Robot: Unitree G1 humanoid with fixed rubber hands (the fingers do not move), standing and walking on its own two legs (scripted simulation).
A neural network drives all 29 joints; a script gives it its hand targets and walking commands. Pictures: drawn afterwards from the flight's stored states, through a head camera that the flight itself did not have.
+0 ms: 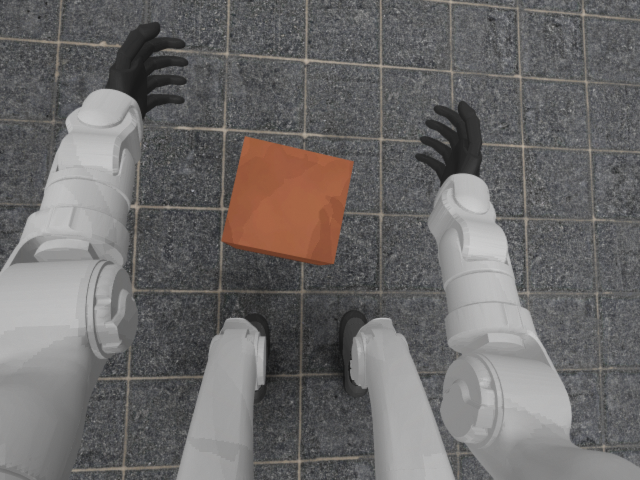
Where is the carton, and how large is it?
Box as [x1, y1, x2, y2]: [221, 136, 353, 264]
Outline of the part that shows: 245,136 221,240 240,249 314,264 333,263 353,161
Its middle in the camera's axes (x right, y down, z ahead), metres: -0.07 -0.06 +0.84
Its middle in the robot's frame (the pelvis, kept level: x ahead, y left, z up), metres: +0.47 +0.03 -0.50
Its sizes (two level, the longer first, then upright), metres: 0.210 0.200 0.250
